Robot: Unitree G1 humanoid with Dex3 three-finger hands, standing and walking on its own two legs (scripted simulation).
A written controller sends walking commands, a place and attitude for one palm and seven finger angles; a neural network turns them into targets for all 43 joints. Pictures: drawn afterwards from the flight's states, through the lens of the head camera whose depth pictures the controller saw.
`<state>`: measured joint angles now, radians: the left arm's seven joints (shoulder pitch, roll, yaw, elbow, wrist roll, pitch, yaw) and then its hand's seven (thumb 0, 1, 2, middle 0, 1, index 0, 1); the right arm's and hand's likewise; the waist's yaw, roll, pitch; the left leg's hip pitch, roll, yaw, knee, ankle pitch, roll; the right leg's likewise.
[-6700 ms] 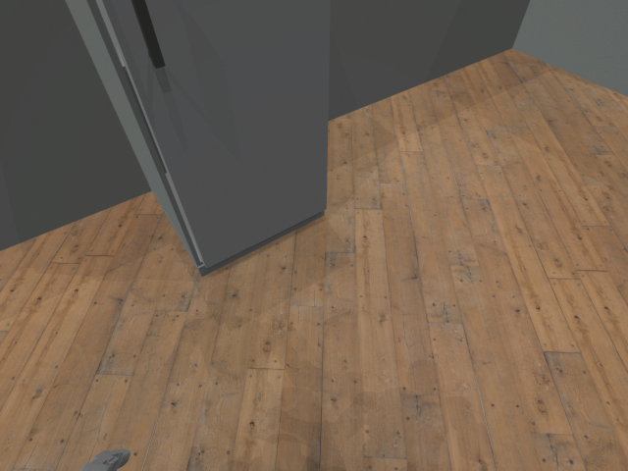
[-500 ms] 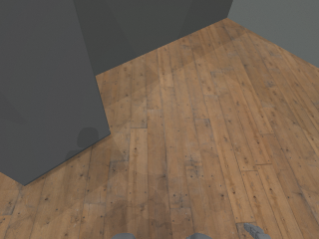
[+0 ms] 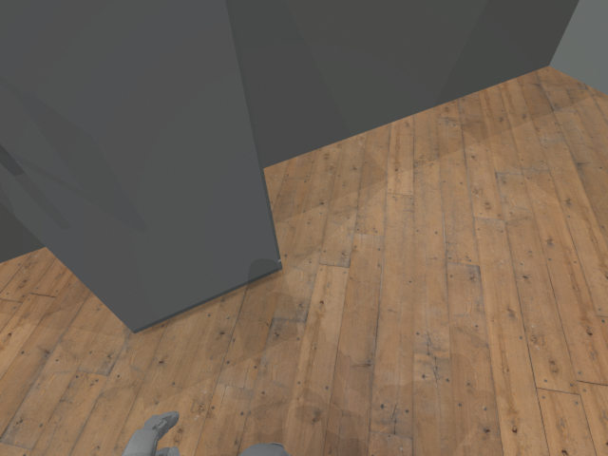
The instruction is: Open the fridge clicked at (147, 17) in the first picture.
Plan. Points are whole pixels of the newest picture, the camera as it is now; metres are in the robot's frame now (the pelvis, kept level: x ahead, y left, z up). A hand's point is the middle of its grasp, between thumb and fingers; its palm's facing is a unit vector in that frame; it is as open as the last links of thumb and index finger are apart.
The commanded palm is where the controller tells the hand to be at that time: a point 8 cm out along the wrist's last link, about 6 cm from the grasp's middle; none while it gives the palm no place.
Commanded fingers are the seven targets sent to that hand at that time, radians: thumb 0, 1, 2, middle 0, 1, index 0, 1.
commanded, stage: turn to face it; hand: left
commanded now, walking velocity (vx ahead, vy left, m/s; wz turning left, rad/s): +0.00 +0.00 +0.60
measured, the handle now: out of the picture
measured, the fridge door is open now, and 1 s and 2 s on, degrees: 0 0 0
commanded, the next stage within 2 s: take the last steps up to it in 0.74 s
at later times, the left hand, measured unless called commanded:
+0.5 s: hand out of the picture -0.06 +0.27 -0.17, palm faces +0.33 -0.91 -0.26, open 7.4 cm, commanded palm none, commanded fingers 0.00 0.90 0.90 -0.20 -0.30 -0.20 -0.30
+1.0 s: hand out of the picture -0.06 +0.19 -0.14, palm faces +0.46 -0.85 -0.26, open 7.3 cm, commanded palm none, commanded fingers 0.00 0.90 0.90 -0.20 -0.30 -0.20 -0.30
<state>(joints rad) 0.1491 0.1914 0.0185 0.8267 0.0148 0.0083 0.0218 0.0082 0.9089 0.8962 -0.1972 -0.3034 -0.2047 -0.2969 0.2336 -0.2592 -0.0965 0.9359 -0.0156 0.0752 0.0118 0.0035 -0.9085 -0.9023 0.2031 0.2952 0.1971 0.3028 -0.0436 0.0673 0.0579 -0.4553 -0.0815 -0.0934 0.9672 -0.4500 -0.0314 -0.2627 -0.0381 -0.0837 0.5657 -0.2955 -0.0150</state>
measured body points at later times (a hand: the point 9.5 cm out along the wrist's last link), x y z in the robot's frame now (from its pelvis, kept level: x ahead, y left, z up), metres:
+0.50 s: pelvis -0.03 +0.04 +0.00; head -0.01 +0.08 +0.45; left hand -0.08 +0.32 -0.15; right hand +0.16 -0.17 -0.12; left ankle -0.04 +0.13 -0.73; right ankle +0.00 -0.10 -0.66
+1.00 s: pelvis -0.03 -0.01 +0.01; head -0.02 -0.04 +0.46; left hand -0.08 +0.23 -0.12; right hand +0.09 -0.22 -0.16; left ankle -0.09 +0.12 -0.66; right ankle +0.01 -0.09 -0.73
